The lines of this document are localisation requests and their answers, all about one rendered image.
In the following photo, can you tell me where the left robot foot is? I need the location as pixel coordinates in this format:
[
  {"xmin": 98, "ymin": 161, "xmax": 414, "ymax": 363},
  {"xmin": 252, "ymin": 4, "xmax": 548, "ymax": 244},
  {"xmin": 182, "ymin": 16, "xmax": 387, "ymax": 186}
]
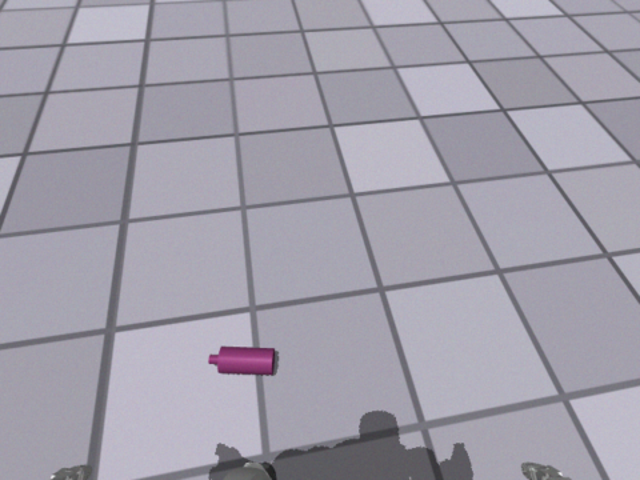
[{"xmin": 260, "ymin": 463, "xmax": 276, "ymax": 480}]

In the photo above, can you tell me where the right robot hand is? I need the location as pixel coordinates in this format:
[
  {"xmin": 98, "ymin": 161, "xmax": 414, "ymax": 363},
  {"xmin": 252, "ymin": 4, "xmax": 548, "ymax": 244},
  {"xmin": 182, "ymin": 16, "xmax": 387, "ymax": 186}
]
[{"xmin": 521, "ymin": 462, "xmax": 572, "ymax": 480}]

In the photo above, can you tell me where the bottle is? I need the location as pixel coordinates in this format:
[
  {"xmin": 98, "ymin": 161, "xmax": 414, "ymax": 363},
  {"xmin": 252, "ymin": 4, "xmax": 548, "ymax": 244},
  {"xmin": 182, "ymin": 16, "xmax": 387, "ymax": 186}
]
[{"xmin": 209, "ymin": 346, "xmax": 275, "ymax": 375}]

